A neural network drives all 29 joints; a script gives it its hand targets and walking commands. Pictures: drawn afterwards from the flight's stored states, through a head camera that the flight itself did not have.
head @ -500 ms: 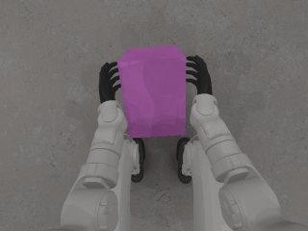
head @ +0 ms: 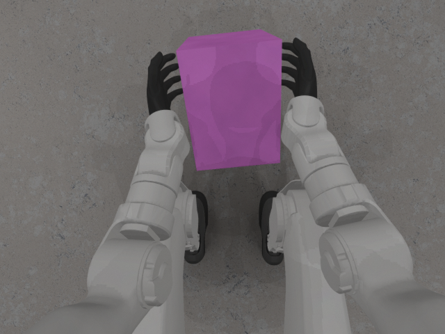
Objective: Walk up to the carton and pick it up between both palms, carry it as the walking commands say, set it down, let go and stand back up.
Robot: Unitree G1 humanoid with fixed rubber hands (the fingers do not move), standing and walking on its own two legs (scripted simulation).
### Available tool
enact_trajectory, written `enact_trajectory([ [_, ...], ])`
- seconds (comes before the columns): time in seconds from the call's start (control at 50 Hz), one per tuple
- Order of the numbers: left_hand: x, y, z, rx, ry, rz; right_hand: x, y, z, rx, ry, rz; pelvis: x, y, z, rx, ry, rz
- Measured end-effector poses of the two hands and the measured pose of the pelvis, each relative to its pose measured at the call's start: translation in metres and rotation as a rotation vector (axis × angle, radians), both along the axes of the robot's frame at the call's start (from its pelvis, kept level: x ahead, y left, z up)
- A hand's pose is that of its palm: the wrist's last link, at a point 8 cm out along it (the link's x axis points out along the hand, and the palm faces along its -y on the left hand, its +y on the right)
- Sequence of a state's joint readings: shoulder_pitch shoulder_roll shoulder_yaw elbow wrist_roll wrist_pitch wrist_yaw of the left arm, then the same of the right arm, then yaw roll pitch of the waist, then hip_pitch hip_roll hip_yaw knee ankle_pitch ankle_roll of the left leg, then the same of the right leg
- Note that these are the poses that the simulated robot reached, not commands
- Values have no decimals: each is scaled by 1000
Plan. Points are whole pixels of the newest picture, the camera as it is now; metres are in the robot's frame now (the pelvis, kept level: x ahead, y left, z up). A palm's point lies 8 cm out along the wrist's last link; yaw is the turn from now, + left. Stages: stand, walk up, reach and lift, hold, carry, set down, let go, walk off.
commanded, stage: set down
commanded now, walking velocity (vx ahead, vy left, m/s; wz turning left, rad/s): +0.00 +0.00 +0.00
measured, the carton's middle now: (230, 94) +0.49 +0.01 -0.23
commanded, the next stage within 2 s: none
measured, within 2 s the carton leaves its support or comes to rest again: neither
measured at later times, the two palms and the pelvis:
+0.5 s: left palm (169, 85) +0.50 +0.12 -0.20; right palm (294, 84) +0.50 -0.11 -0.23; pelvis -0.02 +0.00 -0.07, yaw +0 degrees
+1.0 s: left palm (159, 84) +0.51 +0.15 -0.23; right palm (284, 74) +0.53 -0.10 -0.25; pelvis +0.00 +0.00 -0.10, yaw +1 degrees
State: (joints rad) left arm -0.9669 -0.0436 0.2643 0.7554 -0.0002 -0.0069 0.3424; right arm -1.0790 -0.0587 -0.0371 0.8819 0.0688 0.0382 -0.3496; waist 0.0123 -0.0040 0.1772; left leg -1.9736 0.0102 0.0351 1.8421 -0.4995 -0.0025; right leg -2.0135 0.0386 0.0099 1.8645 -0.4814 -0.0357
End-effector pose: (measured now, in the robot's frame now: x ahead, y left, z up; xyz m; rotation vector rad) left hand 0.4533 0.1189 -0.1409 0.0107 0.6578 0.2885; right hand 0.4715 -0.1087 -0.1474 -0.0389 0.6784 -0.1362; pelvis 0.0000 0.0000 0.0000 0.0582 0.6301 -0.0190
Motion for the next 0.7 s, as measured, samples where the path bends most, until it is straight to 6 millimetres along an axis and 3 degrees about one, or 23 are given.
enact_trajectory([
  [0.22,8,5,-41,17,41,-25,14,5,-38,-7,31,23,-9,3,-32,3,-56,3],
  [0.38,44,1,-47,13,-15,-58,22,-1,-66,-26,45,32,-16,4,-54,0,-122,2],
  [0.7,62,7,-78,-30,57,-120,46,-6,-94,16,107,100,-8,4,-87,5,-94,3],
])
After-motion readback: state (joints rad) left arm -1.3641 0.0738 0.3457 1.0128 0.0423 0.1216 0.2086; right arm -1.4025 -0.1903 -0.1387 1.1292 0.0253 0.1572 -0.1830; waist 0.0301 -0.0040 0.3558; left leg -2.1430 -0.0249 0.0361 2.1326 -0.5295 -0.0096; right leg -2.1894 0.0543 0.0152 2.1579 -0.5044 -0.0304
